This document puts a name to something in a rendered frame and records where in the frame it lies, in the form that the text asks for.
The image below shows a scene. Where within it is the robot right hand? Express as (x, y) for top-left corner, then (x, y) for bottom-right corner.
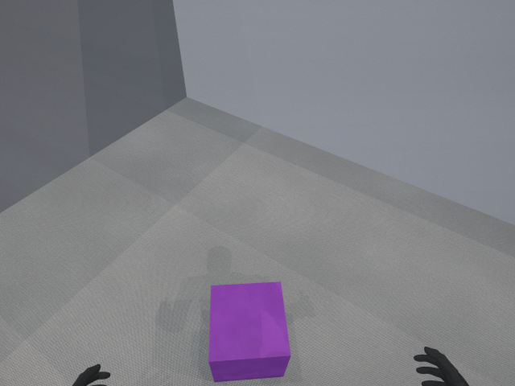
(414, 347), (469, 386)

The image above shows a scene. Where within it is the robot left hand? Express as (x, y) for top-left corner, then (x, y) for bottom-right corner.
(73, 364), (110, 386)

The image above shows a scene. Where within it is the carton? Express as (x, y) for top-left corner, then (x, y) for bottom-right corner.
(208, 281), (290, 382)

